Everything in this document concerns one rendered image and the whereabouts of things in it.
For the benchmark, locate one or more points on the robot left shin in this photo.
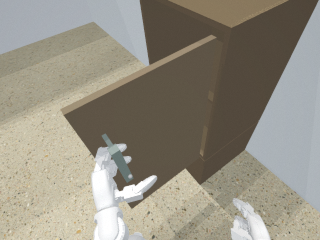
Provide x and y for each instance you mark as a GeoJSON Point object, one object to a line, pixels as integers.
{"type": "Point", "coordinates": [138, 233]}

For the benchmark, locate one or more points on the left robot hand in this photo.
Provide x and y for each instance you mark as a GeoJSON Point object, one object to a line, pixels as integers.
{"type": "Point", "coordinates": [103, 183]}

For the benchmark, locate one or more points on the handle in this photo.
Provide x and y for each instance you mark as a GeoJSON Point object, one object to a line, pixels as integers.
{"type": "Point", "coordinates": [118, 158]}

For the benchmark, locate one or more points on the robot left forearm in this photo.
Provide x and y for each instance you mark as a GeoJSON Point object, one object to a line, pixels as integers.
{"type": "Point", "coordinates": [110, 225]}

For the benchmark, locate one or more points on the cupboard door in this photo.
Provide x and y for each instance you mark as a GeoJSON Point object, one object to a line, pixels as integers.
{"type": "Point", "coordinates": [158, 112]}

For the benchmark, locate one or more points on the right robot hand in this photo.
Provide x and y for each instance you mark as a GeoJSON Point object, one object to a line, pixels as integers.
{"type": "Point", "coordinates": [253, 228]}

